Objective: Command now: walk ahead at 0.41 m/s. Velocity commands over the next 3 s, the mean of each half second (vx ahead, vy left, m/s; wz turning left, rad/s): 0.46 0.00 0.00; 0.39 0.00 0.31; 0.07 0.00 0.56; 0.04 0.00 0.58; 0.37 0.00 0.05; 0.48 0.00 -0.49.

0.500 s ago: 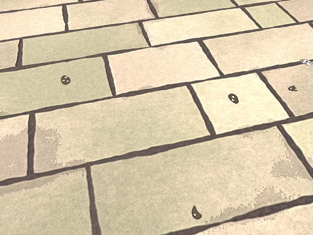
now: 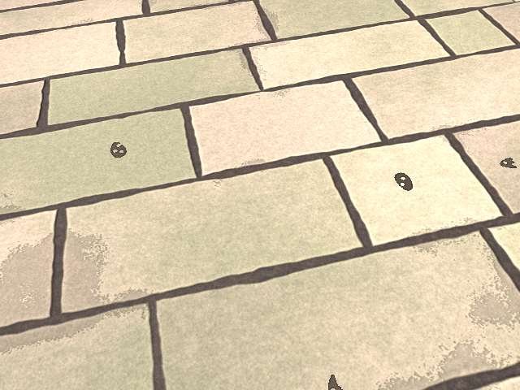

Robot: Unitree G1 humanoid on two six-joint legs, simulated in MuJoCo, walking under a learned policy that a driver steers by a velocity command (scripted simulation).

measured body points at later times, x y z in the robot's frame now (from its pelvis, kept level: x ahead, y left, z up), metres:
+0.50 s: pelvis +0.25 +0.07 +0.00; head +0.27 +0.08 +0.45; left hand +0.39 +0.35 -0.11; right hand +0.32 -0.20 -0.11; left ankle +0.27 +0.15 -0.74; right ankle +0.29 -0.10 -0.66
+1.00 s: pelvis +0.50 +0.03 +0.00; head +0.55 +0.03 +0.44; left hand +0.62 +0.31 -0.10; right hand +0.64 -0.25 -0.12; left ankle +0.45 +0.15 -0.66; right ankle +0.58 -0.07 -0.74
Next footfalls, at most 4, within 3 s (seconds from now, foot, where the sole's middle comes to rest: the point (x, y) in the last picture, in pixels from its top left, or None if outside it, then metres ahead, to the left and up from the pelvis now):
0.28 left None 0.31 0.15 -0.78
0.82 right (319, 353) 0.62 -0.07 -0.78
1.26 left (219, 361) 0.59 0.20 -0.78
1.72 right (296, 331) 0.68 -0.01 -0.78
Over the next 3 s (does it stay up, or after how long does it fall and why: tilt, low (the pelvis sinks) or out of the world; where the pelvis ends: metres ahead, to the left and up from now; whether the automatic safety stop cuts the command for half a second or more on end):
stays up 0.87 0.38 0.00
